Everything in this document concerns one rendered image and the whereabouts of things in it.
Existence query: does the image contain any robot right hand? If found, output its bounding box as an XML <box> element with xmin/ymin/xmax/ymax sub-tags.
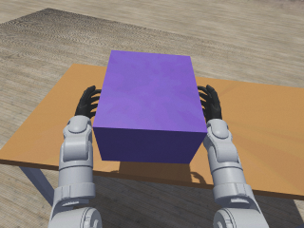
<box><xmin>197</xmin><ymin>85</ymin><xmax>222</xmax><ymax>123</ymax></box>

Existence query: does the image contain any robot left forearm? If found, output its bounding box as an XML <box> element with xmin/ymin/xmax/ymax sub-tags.
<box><xmin>47</xmin><ymin>115</ymin><xmax>96</xmax><ymax>228</ymax></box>

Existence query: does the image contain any robot left hand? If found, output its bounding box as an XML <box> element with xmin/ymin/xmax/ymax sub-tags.
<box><xmin>74</xmin><ymin>85</ymin><xmax>102</xmax><ymax>119</ymax></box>

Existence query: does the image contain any robot right upper arm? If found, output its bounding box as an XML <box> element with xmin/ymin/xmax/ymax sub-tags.
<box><xmin>213</xmin><ymin>207</ymin><xmax>269</xmax><ymax>228</ymax></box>

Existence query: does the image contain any robot right forearm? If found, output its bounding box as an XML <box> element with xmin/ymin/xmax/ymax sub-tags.
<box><xmin>202</xmin><ymin>119</ymin><xmax>269</xmax><ymax>228</ymax></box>

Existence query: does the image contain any carton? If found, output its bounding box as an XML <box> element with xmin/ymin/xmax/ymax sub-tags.
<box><xmin>92</xmin><ymin>49</ymin><xmax>208</xmax><ymax>164</ymax></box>

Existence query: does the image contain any robot left upper arm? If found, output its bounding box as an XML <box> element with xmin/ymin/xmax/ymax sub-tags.
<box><xmin>48</xmin><ymin>206</ymin><xmax>103</xmax><ymax>228</ymax></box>

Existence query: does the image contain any table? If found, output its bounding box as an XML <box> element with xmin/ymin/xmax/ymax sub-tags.
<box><xmin>0</xmin><ymin>63</ymin><xmax>304</xmax><ymax>228</ymax></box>

